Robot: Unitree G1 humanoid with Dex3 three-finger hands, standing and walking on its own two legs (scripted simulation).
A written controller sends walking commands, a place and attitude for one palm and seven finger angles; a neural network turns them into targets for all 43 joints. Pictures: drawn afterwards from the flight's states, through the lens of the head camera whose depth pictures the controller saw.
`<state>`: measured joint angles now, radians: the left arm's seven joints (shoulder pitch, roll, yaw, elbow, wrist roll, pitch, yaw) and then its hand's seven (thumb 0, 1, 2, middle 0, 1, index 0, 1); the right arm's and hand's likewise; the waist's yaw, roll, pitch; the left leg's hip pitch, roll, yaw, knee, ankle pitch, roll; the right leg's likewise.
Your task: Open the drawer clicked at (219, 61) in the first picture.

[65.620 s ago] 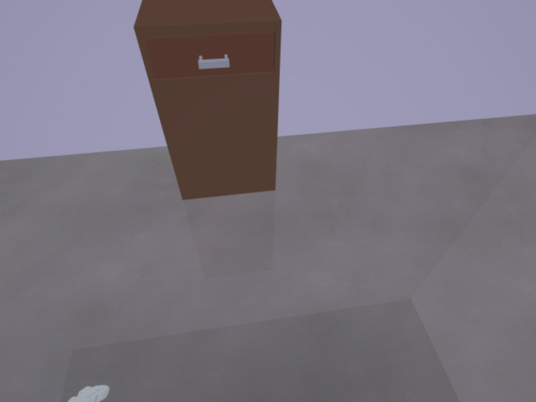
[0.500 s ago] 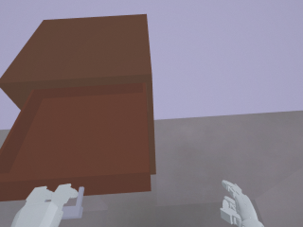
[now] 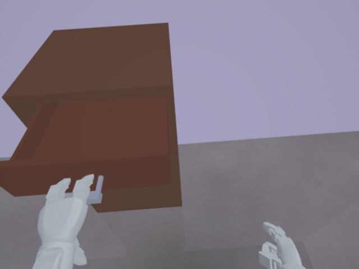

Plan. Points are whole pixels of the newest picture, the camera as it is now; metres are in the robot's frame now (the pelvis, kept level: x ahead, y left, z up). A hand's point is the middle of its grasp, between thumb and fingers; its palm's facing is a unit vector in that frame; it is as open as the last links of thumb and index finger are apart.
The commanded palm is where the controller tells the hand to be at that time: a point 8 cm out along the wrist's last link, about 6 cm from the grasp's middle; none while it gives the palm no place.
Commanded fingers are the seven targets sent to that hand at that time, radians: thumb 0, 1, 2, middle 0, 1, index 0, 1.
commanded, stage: open the thumb to release the handle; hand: left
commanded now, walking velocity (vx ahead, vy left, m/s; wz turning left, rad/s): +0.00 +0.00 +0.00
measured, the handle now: (80, 189) +0.29 +0.28 +0.00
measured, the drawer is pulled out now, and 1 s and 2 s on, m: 0.22 0.21 0.21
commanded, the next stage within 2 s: lift the hand off the handle in 0.18 s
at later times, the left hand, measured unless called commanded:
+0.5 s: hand (78, 219) +0.22 +0.26 -0.01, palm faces +0.02 -0.08 -1.00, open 16.2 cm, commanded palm +0.20 +0.26 +0.05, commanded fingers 0.00 -0.50 0.30 -0.15 -0.30 -0.15 -0.30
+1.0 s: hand (64, 208) +0.23 +0.27 +0.04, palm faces +0.06 -0.11 -0.99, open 16.1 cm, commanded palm +0.20 +0.26 +0.11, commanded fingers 0.00 -0.50 0.30 -0.15 -0.30 -0.15 -0.30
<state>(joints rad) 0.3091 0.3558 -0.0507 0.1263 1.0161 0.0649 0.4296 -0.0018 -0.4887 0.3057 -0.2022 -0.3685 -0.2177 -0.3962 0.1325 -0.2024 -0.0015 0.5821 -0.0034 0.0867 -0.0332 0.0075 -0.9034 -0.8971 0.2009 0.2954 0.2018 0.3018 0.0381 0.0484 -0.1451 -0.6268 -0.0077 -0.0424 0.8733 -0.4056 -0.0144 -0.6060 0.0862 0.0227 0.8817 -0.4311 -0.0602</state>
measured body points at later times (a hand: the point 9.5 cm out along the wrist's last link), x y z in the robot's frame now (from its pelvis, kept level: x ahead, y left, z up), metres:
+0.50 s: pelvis +0.01 +0.01 +0.00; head +0.04 -0.02 +0.45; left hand +0.22 +0.26 +0.04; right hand +0.20 -0.22 -0.11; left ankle +0.02 +0.13 -0.69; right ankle +0.00 -0.08 -0.69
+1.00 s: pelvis +0.03 +0.02 +0.01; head +0.04 +0.00 +0.46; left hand +0.22 +0.27 +0.10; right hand +0.24 -0.20 -0.07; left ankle +0.02 +0.13 -0.69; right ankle +0.00 -0.08 -0.69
